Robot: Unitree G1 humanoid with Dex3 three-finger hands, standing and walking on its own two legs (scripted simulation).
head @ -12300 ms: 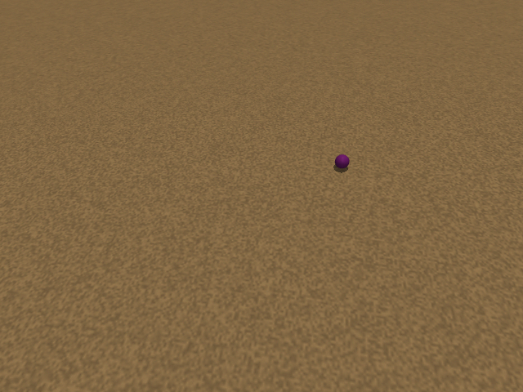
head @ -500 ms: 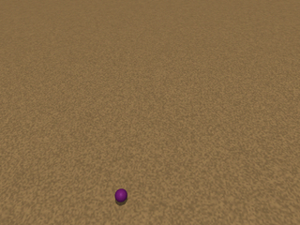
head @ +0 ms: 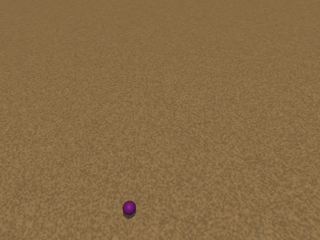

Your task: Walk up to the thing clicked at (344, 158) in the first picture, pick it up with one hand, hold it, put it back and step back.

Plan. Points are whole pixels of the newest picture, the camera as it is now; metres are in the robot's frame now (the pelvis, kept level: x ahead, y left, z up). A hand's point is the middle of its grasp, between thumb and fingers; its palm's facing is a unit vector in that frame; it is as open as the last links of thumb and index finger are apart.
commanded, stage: stand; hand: left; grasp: from above
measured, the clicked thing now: (129, 207) +0.45 +0.24 -0.74
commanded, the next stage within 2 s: rise first in 0.34 s
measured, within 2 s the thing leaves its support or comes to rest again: neither
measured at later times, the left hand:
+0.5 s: hand out of the picture +0.08 +0.25 -0.16, palm faces +0.01 -0.94 -0.34, open 7.5 cm
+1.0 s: hand out of the picture +0.14 +0.26 -0.21, palm faces -0.09 -0.91 -0.41, open 13.6 cm
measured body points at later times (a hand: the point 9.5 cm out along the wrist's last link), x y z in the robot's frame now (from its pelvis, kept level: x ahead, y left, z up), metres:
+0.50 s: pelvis +0.00 +0.00 +0.00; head +0.02 +0.00 +0.45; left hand +0.08 +0.30 -0.13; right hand +0.08 -0.30 -0.13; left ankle +0.01 +0.14 -0.75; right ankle +0.00 -0.14 -0.75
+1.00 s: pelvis +0.00 +0.01 -0.06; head +0.07 +0.02 +0.38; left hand +0.15 +0.31 -0.18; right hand +0.13 -0.25 -0.16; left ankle +0.01 +0.14 -0.75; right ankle +0.00 -0.14 -0.75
